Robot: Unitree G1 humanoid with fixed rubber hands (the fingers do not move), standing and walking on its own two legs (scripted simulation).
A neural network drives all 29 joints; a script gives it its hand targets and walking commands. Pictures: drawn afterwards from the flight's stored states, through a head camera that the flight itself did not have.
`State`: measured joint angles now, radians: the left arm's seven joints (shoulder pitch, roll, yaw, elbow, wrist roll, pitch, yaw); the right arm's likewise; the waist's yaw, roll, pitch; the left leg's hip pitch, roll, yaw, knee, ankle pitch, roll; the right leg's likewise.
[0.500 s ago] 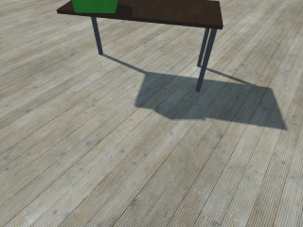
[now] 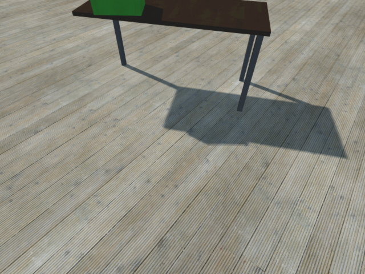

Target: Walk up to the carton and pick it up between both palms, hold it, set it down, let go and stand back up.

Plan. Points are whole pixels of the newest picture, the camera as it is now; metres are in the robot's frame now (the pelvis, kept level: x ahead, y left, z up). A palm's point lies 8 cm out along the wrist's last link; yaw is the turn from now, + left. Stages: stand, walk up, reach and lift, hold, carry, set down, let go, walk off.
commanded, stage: stand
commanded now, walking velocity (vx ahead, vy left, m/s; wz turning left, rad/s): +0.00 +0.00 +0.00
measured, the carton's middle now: out of the picture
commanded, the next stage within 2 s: walk up in 0.10 s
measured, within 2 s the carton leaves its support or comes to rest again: neither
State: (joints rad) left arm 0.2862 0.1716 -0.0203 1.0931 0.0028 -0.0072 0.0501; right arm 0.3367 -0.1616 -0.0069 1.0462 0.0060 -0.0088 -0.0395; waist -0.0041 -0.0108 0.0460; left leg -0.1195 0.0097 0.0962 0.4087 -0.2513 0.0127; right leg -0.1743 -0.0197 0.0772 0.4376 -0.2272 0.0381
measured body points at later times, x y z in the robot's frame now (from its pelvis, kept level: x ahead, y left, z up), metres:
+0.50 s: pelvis +0.03 -0.02 -0.02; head +0.02 -0.04 +0.43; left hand +0.06 +0.23 -0.15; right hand -0.02 -0.28 -0.18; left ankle -0.02 +0.11 -0.74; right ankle +0.04 -0.14 -0.74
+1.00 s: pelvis +0.24 +0.06 -0.05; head +0.27 +0.06 +0.40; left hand +0.25 +0.32 -0.18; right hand +0.33 -0.21 -0.16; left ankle +0.35 +0.18 -0.74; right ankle +0.09 -0.10 -0.67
